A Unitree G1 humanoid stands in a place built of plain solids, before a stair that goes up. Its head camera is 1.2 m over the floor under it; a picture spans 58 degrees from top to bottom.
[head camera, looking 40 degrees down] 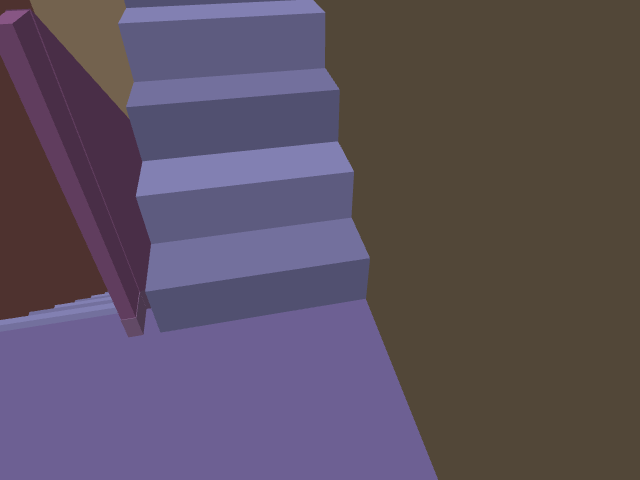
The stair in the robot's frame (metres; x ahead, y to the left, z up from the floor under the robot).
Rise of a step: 0.20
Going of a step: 0.23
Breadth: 0.74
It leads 12 degrees to the left of straight ahead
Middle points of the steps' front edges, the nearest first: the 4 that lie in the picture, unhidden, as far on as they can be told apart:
1.01 0.19 0.20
1.24 0.24 0.41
1.47 0.29 0.61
1.70 0.34 0.81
